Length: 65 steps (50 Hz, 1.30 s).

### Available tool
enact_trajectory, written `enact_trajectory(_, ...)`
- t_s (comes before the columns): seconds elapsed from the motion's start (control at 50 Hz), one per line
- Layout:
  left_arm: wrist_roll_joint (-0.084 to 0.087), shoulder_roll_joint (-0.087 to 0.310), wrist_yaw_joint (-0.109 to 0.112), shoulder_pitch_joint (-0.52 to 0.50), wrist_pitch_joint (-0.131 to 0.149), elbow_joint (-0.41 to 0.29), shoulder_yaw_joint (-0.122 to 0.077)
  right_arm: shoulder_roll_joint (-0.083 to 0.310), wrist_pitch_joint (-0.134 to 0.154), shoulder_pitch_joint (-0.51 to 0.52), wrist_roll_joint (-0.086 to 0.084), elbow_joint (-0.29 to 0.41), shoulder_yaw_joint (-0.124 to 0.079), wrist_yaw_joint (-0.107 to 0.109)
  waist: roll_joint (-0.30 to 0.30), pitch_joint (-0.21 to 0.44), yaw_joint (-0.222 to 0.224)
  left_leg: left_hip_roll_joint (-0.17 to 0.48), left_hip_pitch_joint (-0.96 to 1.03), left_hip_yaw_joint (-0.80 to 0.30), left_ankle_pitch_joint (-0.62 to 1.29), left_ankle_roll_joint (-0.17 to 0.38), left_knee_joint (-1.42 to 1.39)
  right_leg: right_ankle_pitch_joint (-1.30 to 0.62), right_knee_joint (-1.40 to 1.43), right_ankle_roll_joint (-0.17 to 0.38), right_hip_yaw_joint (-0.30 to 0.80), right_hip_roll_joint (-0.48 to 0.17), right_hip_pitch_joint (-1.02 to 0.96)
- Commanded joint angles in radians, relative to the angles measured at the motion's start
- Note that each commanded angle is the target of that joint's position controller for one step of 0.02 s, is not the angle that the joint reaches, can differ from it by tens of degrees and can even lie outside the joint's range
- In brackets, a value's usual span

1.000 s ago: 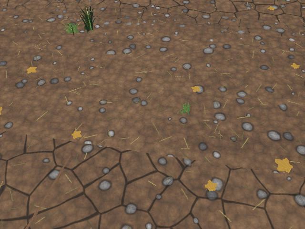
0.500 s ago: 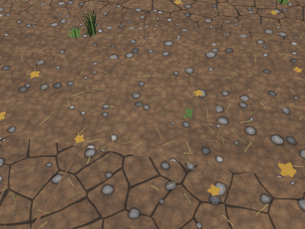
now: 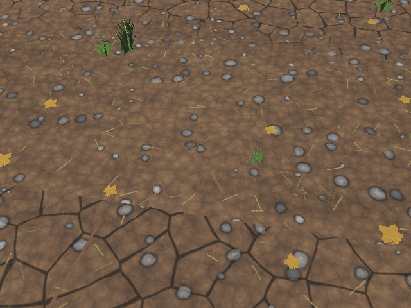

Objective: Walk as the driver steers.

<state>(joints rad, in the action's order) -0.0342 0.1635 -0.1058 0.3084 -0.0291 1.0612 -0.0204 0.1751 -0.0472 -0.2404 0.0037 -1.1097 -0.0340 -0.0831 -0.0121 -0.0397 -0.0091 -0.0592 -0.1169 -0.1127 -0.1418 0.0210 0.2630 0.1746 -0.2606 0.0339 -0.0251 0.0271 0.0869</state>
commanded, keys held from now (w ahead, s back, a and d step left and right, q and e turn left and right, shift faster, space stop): no key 0.20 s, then w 0.80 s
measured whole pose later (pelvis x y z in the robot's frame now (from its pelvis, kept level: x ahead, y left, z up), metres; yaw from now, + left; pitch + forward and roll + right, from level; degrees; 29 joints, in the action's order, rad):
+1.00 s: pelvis +0.34 +0.03 -0.17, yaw +3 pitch +2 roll +4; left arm 0.02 0.20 -0.08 -0.02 0.11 0.80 -0.02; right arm 0.17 0.08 -0.62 -0.02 -1.13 -0.02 0.03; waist 0.07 -0.02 -0.13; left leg -0.08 -0.04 0.03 -0.84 0.06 1.28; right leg -0.18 -0.39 0.08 0.00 -0.06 0.43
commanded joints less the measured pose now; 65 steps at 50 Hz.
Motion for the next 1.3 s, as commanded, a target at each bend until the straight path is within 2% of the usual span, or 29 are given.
enact_trajectory(0.02,0.000,0.086,0.002,0.084,0.000,-0.002,-0.013,0.079,0.002,-0.064,0.000,0.008,-0.010,0.000,0.013,-0.008,0.000,0.008,-0.070,0.023,0.126,0.003,-0.048,-0.136,0.029,-0.023,0.010,-0.018,-0.051)
enact_trajectory(0.2,-0.001,0.074,0.006,0.103,-0.008,0.024,-0.008,0.068,-0.002,-0.091,0.000,-0.006,-0.005,-0.003,0.013,-0.014,0.002,0.006,-0.065,0.021,0.134,0.005,-0.057,-0.124,0.033,-0.026,0.005,-0.016,-0.043)
enact_trajectory(0.26,-0.024,0.133,0.027,0.122,-0.005,0.029,-0.034,0.130,0.006,-0.107,0.018,0.004,-0.033,0.012,0.025,-0.056,0.003,0.000,-0.112,0.017,-0.285,0.033,-0.041,0.268,0.041,0.009,0.016,-0.029,0.004)
enact_trajectory(0.32,-0.046,0.125,0.067,0.209,0.036,0.035,-0.046,0.091,0.043,-0.110,0.050,0.026,-0.042,0.045,0.067,-0.123,0.034,0.041,-0.232,-0.034,-0.436,0.092,0.070,0.498,0.083,0.131,0.170,-0.172,0.005)
enact_trajectory(0.38,-0.024,0.088,0.130,0.220,0.083,0.002,-0.038,0.011,0.104,-0.016,0.060,0.083,-0.034,0.087,0.111,-0.101,0.065,0.058,-0.338,0.081,-0.267,0.062,0.359,0.408,0.165,0.264,0.340,-0.374,-0.071)
enact_trajectory(0.46,0.014,0.142,0.154,0.025,0.096,-0.095,-0.041,0.020,0.151,-0.092,0.064,0.108,-0.043,0.087,0.080,-0.112,-0.040,0.033,0.027,0.212,-0.261,0.063,0.226,0.416,0.102,0.226,0.165,-0.260,0.217)
enact_trajectory(0.5,-0.031,0.175,0.134,0.050,0.086,-0.083,-0.052,0.016,0.176,-0.219,0.062,0.069,-0.044,0.073,0.038,-0.094,-0.071,0.022,0.207,0.215,-0.155,0.072,0.152,0.389,-0.076,0.239,0.122,-0.208,0.312)
enact_trajectory(0.52,-0.056,0.151,0.122,0.062,0.092,-0.080,-0.053,0.031,0.185,-0.348,0.079,0.037,-0.046,0.077,-0.034,-0.054,-0.109,0.101,0.313,0.091,-0.145,0.113,0.125,0.351,-0.309,0.204,0.083,-0.138,0.387)
enact_trajectory(0.54,-0.065,0.021,0.109,-0.051,0.115,-0.164,-0.031,0.099,0.191,-0.589,0.105,-0.011,-0.051,0.089,-0.254,-0.009,-0.204,0.332,0.484,-0.392,-0.159,0.301,-0.015,0.428,-0.712,0.104,0.070,0.043,0.677)
enact_trajectory(0.56,-0.036,0.009,0.109,-0.096,0.151,-0.193,-0.034,0.134,0.203,-0.620,0.110,-0.013,-0.045,0.081,-0.109,-0.134,-0.207,0.457,0.464,-0.531,-0.236,0.383,-0.111,0.384,-0.821,0.119,0.293,0.039,0.893)
enact_trajectory(0.58,-0.015,0.064,0.118,-0.105,0.167,-0.180,-0.047,0.117,0.206,-0.510,0.096,0.015,-0.038,0.068,0.033,-0.186,-0.153,0.473,0.419,-0.433,-0.304,0.364,-0.113,0.287,-0.929,0.110,0.282,-0.011,0.938)
enact_trajectory(0.6,-0.010,0.115,0.123,-0.075,0.170,-0.160,-0.064,0.071,0.197,-0.411,0.080,0.047,-0.024,0.059,0.078,-0.147,-0.111,0.411,0.342,-0.299,-0.315,0.317,-0.101,0.218,-0.979,0.102,0.209,-0.047,0.865)
enact_trajectory(0.64,-0.058,0.022,0.108,-0.056,0.142,-0.186,-0.034,-0.046,0.189,-0.278,0.096,0.085,0.019,0.083,0.030,-0.162,-0.013,0.283,0.138,-0.099,-0.155,0.208,-0.045,0.006,-0.836,0.112,0.182,-0.136,0.710)
enact_trajectory(0.68,-0.076,-0.002,0.079,-0.073,0.131,-0.203,-0.014,-0.094,0.199,-0.227,0.083,0.127,0.050,0.111,0.016,-0.123,-0.005,0.206,0.005,-0.002,-0.026,0.178,0.005,-0.292,-0.643,0.086,0.165,-0.161,0.638)
enact_trajectory(0.72,-0.055,-0.013,0.064,-0.126,0.137,-0.232,0.003,-0.026,0.207,-0.329,0.071,0.090,0.045,0.112,0.007,-0.067,-0.058,0.129,-0.129,0.082,0.005,0.189,0.093,-0.614,-0.404,0.057,0.068,-0.129,0.508)
enact_trajectory(0.76,-0.050,-0.012,0.070,-0.195,0.122,-0.266,0.012,-0.022,0.194,-0.425,0.093,0.037,0.062,0.086,-0.040,-0.086,-0.063,0.126,-0.327,0.054,-0.038,0.191,0.089,-0.703,-0.385,0.044,0.017,-0.112,0.330)
enact_trajectory(0.78,0.100,0.159,0.077,-0.246,0.119,-0.287,-0.045,0.134,0.190,-0.300,-0.089,0.062,0.009,0.139,-0.007,-0.175,-0.026,0.171,-0.278,-0.007,0.034,0.160,0.161,-0.614,-0.324,0.023,0.058,-0.075,0.409)
enact_trajectory(0.9,0.075,0.038,0.011,-0.460,0.129,-0.361,0.001,0.061,0.133,-0.442,-0.031,0.009,0.010,0.159,0.000,-0.132,-0.138,0.200,0.061,-0.049,0.074,0.137,0.468,-0.544,-0.133,0.030,0.082,-0.116,0.587)
enact_trajectory(0.94,0.073,0.090,0.012,-0.347,0.141,-0.316,-0.018,0.090,0.115,-0.397,-0.017,0.024,-0.001,0.142,0.027,-0.064,-0.081,0.184,0.085,-0.043,0.289,0.133,0.632,-0.491,-0.069,0.044,0.049,-0.101,0.420)
enact_trajectory(0.96,0.075,0.146,0.024,-0.141,0.136,-0.244,-0.042,0.117,0.115,-0.358,-0.007,0.022,-0.012,0.125,0.014,0.029,0.018,0.188,-0.016,-0.041,0.353,0.132,0.834,-0.517,-0.079,0.074,0.047,-0.108,0.151)
enact_trajectory(0.98,0.061,0.205,0.039,0.112,0.130,-0.158,-0.070,0.103,0.133,-0.325,-0.012,0.024,-0.005,0.098,0.106,0.146,0.141,0.103,-0.171,0.041,0.364,0.084,1.111,-0.646,-0.105,0.093,-0.020,-0.094,-0.180)
enact_trajectory(1.0,0.024,0.228,0.047,0.263,0.120,-0.095,-0.054,-0.020,0.154,-0.412,-0.017,0.013,0.017,0.076,0.288,0.273,0.136,-0.049,-0.611,0.033,-0.660,0.034,1.628,-1.057,-0.432,0.187,0.135,-0.273,-0.626)
enact_trajectory(1.02,0.026,0.226,0.059,0.320,0.120,-0.081,-0.055,0.060,0.184,-0.474,-0.078,0.038,0.020,0.072,0.322,0.463,0.163,-0.051,-0.768,-0.126,-0.704,0.022,1.758,-1.059,-0.519,0.322,0.370,-0.398,-0.804)
enact_trajectory(1.04,0.057,0.285,0.068,0.306,0.115,-0.062,-0.075,0.089,0.193,-0.397,-0.106,0.111,0.019,0.074,0.310,0.540,0.166,-0.005,-0.903,-0.096,-0.635,-0.008,1.742,-0.490,-0.320,0.424,0.589,-0.486,-0.812)
enact_trajectory(1.08,0.037,0.214,0.089,0.074,0.105,-0.116,-0.055,0.088,0.177,-0.183,-0.078,0.187,0.023,0.109,-0.054,0.277,0.096,0.110,-0.915,0.067,-0.364,-0.019,1.622,0.158,-0.018,0.374,0.667,-0.471,-0.356)
enact_trajectory(1.12,0.019,0.189,0.087,-0.115,0.153,-0.149,-0.031,0.107,0.146,-0.160,-0.026,0.201,0.007,0.130,-0.096,0.098,-0.027,0.183,-0.724,-0.015,-0.251,-0.024,1.410,-0.187,0.002,0.346,0.615,-0.478,0.109)
enact_trajectory(1.14,0.030,0.157,0.083,-0.176,0.154,-0.149,-0.017,0.068,0.130,-0.170,-0.021,0.205,0.006,0.131,-0.068,-0.021,-0.077,0.215,-0.597,-0.028,-0.250,-0.043,1.193,-0.298,0.029,0.277,0.406,-0.382,0.355)
enact_trajectory(1.2,0.011,0.196,0.107,-0.147,0.149,-0.140,-0.025,0.055,0.148,-0.111,-0.004,0.230,0.006,0.131,0.083,0.015,-0.056,0.148,-0.249,0.080,0.050,-0.065,0.598,-0.519,0.030,0.191,0.064,-0.146,0.518)
enact_trajectory(1.3,0.071,0.216,0.123,-0.067,0.116,-0.093,-0.035,0.117,0.124,0.016,0.001,0.264,-0.008,0.108,0.081,0.104,-0.025,0.097,-0.201,0.068,0.239,-0.014,0.315,-0.402,-0.050,0.137,0.112,-0.209,0.228)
